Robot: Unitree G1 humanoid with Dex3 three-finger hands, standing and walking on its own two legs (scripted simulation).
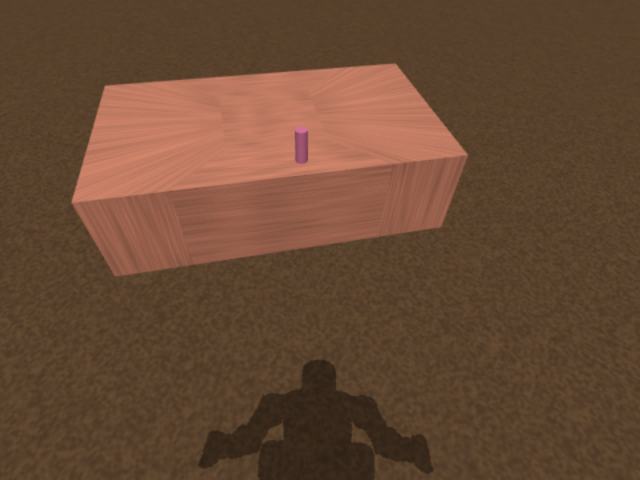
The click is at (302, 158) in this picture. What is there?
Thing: slim round
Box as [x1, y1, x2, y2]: [295, 126, 307, 163]
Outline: 298,126 295,128 295,156 297,162 304,163 307,160 307,129 303,126
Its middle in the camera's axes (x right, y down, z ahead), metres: -0.06 -0.32 +1.37
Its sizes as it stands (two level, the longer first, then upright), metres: 0.043 0.043 0.127
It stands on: a support 0.39 m high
